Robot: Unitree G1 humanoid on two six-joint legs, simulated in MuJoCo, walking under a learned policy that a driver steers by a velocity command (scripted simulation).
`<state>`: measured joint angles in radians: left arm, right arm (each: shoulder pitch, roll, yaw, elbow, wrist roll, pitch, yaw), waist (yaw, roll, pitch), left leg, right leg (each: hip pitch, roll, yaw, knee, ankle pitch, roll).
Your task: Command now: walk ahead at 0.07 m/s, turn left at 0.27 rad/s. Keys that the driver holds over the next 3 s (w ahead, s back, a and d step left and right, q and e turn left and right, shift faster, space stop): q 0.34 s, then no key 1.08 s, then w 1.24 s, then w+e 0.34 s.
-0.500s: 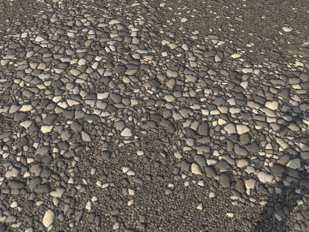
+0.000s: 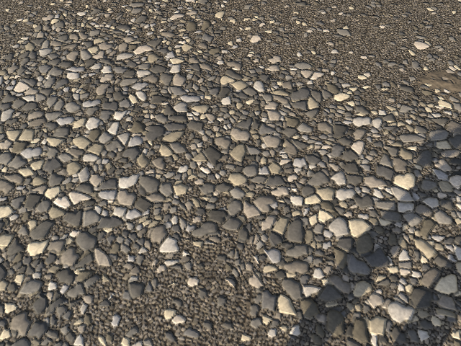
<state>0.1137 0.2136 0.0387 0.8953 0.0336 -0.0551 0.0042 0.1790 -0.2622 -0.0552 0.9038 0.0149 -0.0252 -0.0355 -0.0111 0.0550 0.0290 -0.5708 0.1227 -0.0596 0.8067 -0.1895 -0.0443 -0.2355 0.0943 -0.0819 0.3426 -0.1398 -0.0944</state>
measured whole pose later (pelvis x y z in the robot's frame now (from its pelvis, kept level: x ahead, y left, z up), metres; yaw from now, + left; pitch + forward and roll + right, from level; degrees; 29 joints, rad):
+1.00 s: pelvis +0.11 +0.02 -0.01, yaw +17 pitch -1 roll +0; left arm 0.12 0.23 0.04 0.89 0.00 -0.03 0.01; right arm 0.20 -0.26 -0.05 0.86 -0.01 0.01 -0.02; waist 0.00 0.01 0.03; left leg -0.19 -0.04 -0.10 0.52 -0.32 -0.01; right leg -0.24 0.00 0.01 0.54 -0.29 -0.01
